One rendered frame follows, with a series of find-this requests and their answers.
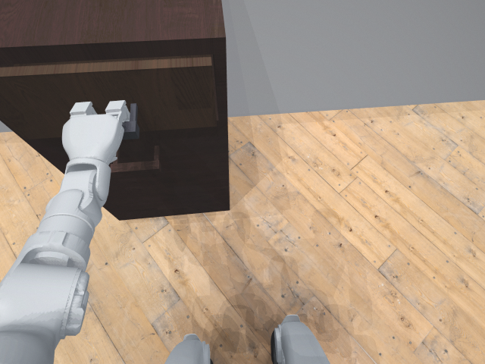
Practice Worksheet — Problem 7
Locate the handle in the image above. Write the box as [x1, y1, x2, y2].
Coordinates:
[122, 103, 139, 140]
[110, 160, 161, 177]

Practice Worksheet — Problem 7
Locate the right robot shin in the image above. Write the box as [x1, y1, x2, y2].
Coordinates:
[278, 315, 300, 364]

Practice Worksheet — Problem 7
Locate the left robot forearm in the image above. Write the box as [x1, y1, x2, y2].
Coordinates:
[0, 158, 111, 299]

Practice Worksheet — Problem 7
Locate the drawer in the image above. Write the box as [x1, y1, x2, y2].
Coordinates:
[0, 55, 217, 140]

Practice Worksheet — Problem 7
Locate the robot left upper arm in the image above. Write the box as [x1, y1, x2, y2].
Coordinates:
[0, 263, 89, 364]

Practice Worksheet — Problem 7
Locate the robot left thigh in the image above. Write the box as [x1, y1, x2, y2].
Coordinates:
[165, 340, 211, 364]

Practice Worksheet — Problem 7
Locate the cabinet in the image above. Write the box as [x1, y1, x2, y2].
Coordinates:
[0, 0, 230, 221]

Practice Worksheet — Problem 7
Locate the robot left hand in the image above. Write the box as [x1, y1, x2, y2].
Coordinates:
[62, 100, 130, 165]

